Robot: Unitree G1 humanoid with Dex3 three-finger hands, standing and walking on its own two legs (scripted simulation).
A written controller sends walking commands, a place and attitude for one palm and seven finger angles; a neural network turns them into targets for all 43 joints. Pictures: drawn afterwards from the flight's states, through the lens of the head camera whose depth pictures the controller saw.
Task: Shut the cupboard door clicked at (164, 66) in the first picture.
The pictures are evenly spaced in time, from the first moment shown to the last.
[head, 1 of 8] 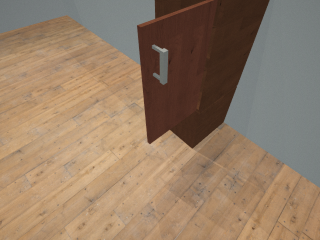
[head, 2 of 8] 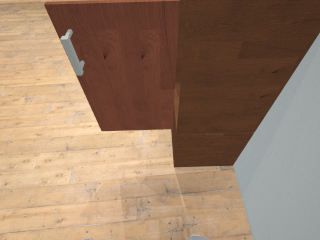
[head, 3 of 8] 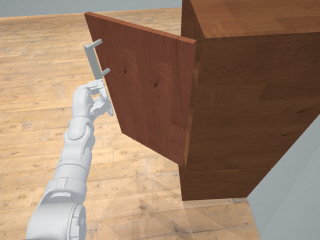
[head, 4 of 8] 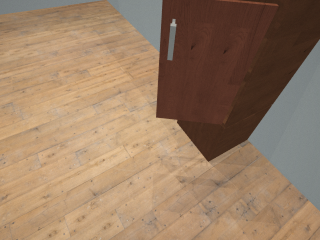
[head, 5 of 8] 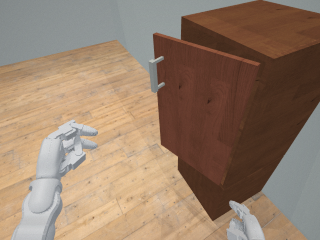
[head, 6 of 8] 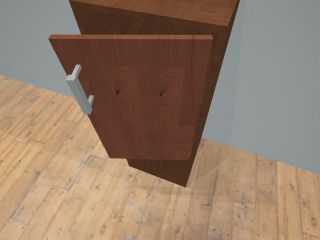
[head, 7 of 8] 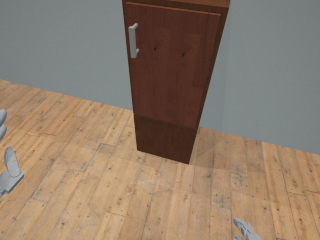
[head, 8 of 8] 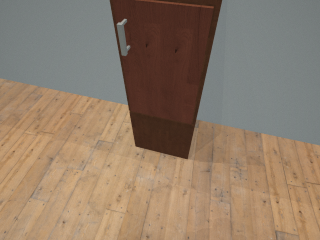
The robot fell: no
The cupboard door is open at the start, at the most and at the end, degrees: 90 90 0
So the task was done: yes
